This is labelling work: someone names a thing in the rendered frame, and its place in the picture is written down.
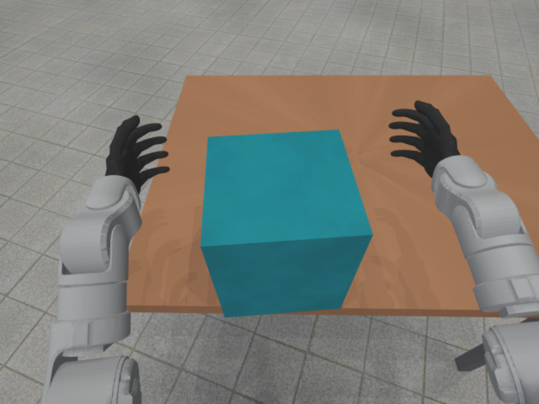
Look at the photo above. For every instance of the carton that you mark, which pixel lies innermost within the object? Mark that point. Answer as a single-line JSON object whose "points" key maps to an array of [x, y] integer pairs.
{"points": [[284, 228]]}

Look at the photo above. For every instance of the robot right upper arm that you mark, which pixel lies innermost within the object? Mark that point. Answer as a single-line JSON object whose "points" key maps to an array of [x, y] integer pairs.
{"points": [[512, 360]]}

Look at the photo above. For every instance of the table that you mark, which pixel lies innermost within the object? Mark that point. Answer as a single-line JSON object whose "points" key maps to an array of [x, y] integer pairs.
{"points": [[414, 264]]}

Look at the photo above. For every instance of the robot right forearm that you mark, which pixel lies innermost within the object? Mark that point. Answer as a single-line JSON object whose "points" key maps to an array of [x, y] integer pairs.
{"points": [[492, 235]]}

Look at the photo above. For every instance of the robot left upper arm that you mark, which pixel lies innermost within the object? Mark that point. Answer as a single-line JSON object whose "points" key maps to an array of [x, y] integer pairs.
{"points": [[111, 380]]}

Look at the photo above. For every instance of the robot left hand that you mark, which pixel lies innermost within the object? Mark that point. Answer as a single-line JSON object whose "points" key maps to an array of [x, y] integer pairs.
{"points": [[124, 151]]}

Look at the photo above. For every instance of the robot right hand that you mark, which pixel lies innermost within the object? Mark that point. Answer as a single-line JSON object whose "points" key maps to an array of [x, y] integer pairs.
{"points": [[436, 143]]}

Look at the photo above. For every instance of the robot left forearm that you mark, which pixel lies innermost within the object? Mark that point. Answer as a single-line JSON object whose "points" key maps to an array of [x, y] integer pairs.
{"points": [[93, 262]]}

